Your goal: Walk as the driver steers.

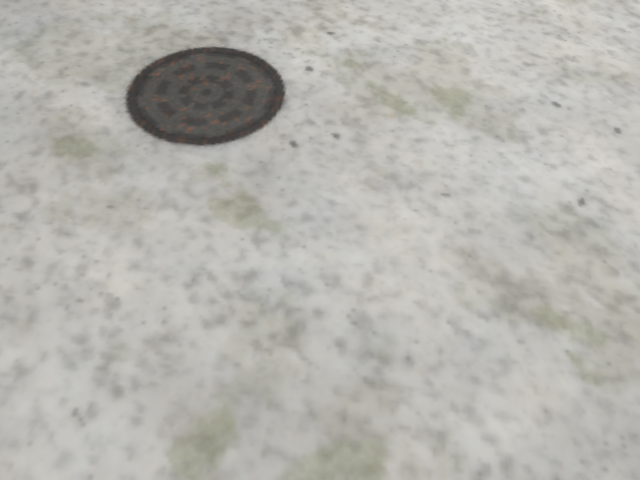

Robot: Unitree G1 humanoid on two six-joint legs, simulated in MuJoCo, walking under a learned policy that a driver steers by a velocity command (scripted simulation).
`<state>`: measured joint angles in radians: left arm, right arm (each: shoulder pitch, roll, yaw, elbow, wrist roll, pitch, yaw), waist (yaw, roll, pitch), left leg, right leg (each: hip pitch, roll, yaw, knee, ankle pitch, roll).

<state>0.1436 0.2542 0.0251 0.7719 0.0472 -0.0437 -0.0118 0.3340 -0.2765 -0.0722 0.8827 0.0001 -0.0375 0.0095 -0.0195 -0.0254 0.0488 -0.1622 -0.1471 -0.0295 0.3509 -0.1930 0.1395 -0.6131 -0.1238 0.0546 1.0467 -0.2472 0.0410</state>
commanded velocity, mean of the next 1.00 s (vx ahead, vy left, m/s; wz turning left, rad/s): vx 0.50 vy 0.00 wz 0.03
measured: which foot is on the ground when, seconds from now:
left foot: down 0.00-0.28, up 0.30-0.78, down 0.80-1.00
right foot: up 0.00-0.24, down 0.26-0.80, up 0.82-1.00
